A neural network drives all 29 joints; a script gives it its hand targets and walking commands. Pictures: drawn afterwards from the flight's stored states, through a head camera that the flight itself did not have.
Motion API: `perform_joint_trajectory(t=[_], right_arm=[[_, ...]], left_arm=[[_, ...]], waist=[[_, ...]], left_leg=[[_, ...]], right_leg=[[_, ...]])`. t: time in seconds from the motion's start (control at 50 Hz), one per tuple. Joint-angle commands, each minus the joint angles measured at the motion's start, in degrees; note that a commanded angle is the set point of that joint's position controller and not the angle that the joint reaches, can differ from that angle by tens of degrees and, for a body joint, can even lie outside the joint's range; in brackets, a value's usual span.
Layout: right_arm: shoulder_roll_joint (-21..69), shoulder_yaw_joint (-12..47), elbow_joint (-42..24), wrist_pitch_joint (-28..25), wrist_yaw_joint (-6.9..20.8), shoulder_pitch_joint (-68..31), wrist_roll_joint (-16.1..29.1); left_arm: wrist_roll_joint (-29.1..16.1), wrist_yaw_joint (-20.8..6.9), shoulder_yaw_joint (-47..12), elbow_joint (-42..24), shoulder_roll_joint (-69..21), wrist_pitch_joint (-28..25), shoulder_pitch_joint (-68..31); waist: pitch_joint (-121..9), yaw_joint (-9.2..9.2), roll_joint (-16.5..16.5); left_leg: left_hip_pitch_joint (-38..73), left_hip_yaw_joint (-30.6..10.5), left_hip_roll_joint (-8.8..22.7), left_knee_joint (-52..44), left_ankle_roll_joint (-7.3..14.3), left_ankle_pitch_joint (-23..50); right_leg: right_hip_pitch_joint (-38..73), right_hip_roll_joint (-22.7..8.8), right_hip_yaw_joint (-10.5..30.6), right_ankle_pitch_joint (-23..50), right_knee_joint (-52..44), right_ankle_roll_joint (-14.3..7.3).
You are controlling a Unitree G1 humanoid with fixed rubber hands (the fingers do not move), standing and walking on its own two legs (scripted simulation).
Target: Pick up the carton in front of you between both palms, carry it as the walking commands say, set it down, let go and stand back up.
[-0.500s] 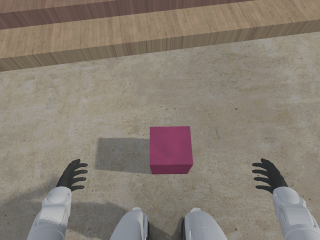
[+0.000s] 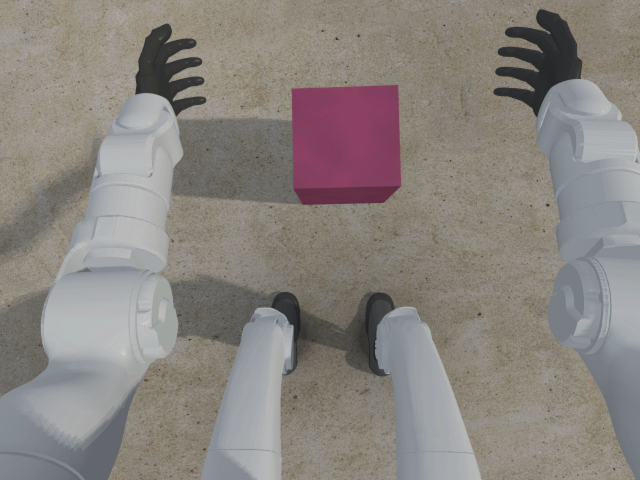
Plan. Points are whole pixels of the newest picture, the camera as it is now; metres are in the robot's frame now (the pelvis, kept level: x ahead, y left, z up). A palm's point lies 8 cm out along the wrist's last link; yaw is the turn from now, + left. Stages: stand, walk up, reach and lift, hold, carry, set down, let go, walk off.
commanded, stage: reach and lift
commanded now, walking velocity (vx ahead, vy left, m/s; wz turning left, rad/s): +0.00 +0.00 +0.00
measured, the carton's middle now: (343, 153) +0.56 -0.02 -0.54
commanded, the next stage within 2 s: none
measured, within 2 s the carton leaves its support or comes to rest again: neither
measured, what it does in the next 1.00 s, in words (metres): lowers itself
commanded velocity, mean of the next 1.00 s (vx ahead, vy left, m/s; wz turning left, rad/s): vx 0.00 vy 0.00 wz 0.00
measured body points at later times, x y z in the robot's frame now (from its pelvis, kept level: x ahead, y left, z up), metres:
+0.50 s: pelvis +0.04 +0.00 -0.07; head +0.40 -0.01 +0.21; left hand +0.58 +0.17 -0.23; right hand +0.58 -0.21 -0.23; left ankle +0.10 +0.13 -0.63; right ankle +0.09 -0.12 -0.63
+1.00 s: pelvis -0.02 +0.00 -0.27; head +0.36 -0.01 -0.04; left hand +0.57 +0.17 -0.44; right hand +0.57 -0.21 -0.44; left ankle +0.09 +0.13 -0.63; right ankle +0.09 -0.12 -0.63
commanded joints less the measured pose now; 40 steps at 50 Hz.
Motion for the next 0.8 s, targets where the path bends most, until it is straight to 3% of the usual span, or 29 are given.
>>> perform_joint_trajectory(t=[0.0, 0.1, 0.2, 0.32, 0.36, 0.42, 0.46, 0.68, 0.72, 0.78], right_arm=[[-8.45, -2.85, -2.55, -1.09, 0.22, -22.74, -1.61], [-7.71, -6.10, -2.05, -2.22, 0.40, -30.01, -5.23], [-4.90, -9.22, -4.82, -5.07, 0.32, -27.05, -8.40], [0.90, -12.79, -6.61, -9.67, 0.10, -19.24, -11.01], [1.26, -13.24, -6.66, -10.56, -0.28, -17.74, -11.30], [1.61, -13.08, -5.57, -11.63, -0.86, -15.39, -11.04], [1.48, -12.12, -5.47, -12.06, -1.27, -15.19, -10.07], [-8.57, 0.99, -6.27, -11.34, -4.59, -25.59, 3.99], [-10.51, 2.43, -6.54, -10.31, -5.10, -29.03, 5.84], [-11.65, 3.75, -4.32, -8.78, -5.54, -34.65, 7.20]], left_arm=[[1.46, 0.26, 3.22, -3.56, 7.13, -0.94, -21.69], [4.72, 0.16, 6.92, -3.03, 6.26, -2.18, -28.23], [7.78, -0.10, 9.20, -5.59, 3.66, -5.39, -25.40], [10.56, -0.49, 11.49, -6.08, -0.86, -10.53, -17.84], [10.58, -0.21, 11.44, -6.29, -1.17, -11.59, -16.68], [9.79, 0.21, 10.47, -5.45, -1.69, -12.59, -15.19], [8.99, 0.51, 9.73, -4.73, -1.73, -13.01, -14.78], [-3.51, 4.67, -1.77, -6.69, 5.37, -11.61, -24.61], [-5.46, 5.23, -3.16, -7.18, 7.04, -10.60, -28.15], [-7.02, 5.50, -4.21, -4.86, 8.41, -9.01, -33.51]], waist=[[-52.21, -0.15, -1.53], [-58.81, -0.34, -1.85], [-67.66, -0.47, -2.24], [-65.71, -0.36, -2.22], [-65.99, -0.58, -1.81], [-62.27, -1.20, -1.08], [-61.34, -1.08, -0.90], [-77.14, -1.46, -0.20], [-79.02, -1.55, -0.40], [-73.17, -1.36, -1.31]], left_leg=[[21.88, 2.30, -3.42, -4.73, -1.58, -3.59], [20.83, 2.75, -4.35, -2.75, -1.78, 0.86], [21.36, 2.86, -5.38, -0.60, -1.19, 16.40], [8.55, 1.28, -5.04, 5.35, -0.87, 29.01], [2.48, 1.40, -5.18, 8.21, -1.32, 26.43], [-3.77, 1.57, -5.20, 13.34, -2.14, 21.21], [-6.61, 1.37, -5.07, 17.36, -2.38, 21.45], [-0.26, 1.70, -4.84, 40.53, -2.26, 22.44], [0.85, 2.13, -4.79, 42.95, -2.12, 19.06], [-4.20, 2.94, -4.29, 45.09, -2.08, 8.43]], right_leg=[[23.13, 2.79, -1.79, -2.24, -6.32, 1.71], [24.15, 3.63, -1.94, 2.90, -4.65, 1.91], [28.60, 4.31, -1.25, 21.82, -1.69, 1.96], [23.39, 3.63, 1.51, 40.29, 5.85, 1.62], [20.65, 3.60, 1.71, 38.98, 9.50, 1.84], [10.73, 4.00, 0.85, 31.15, 13.83, 2.10], [5.63, 4.19, 0.58, 29.86, 17.51, 2.12], [-6.52, 3.68, -2.17, 22.66, 39.16, 2.75], [-6.85, 3.49, -2.76, 18.44, 41.52, 2.67], [-9.00, 2.72, -2.83, 8.55, 43.71, 2.42]])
